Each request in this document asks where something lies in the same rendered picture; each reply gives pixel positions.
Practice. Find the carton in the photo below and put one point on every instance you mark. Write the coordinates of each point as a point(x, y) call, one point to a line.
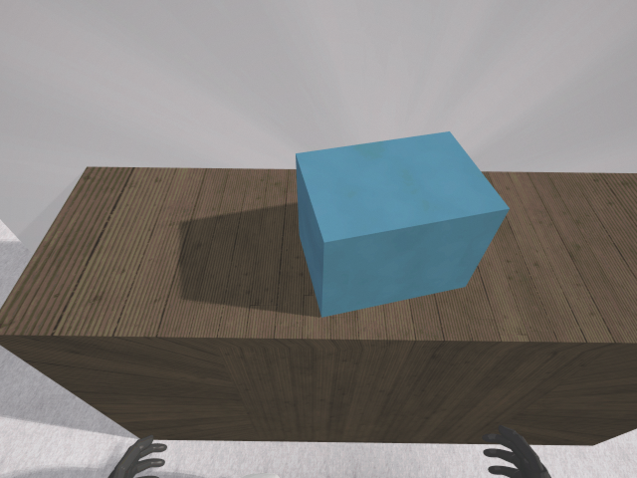
point(392, 220)

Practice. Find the pedestal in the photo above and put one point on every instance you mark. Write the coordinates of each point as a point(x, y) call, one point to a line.
point(178, 302)

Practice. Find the left robot hand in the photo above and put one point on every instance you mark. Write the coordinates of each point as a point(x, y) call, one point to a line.
point(129, 465)

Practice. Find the right robot hand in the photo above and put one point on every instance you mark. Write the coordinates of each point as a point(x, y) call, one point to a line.
point(523, 457)

